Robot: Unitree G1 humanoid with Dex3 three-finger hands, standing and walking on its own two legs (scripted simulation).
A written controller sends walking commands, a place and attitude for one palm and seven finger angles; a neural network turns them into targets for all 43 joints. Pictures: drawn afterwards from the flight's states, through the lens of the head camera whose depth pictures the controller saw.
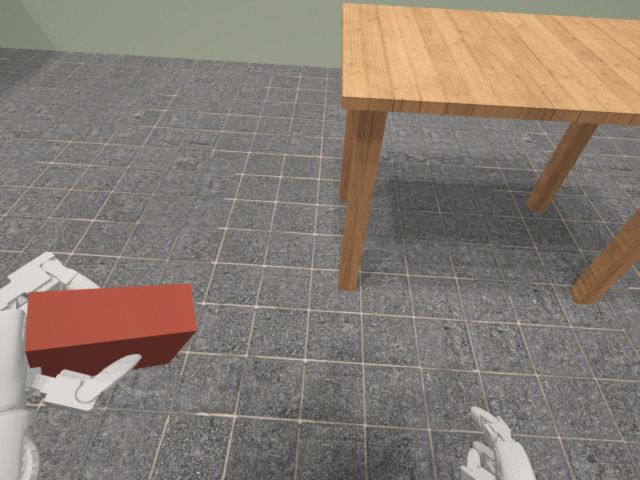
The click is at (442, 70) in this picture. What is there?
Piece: table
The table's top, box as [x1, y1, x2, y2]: [341, 3, 639, 125]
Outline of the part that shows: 342,5 341,108 639,125 639,20 343,3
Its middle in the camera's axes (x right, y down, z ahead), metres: +0.62 -0.54 +1.15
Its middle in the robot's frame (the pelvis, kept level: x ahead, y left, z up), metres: +1.26 -0.54 +0.04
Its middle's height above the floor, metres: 0.81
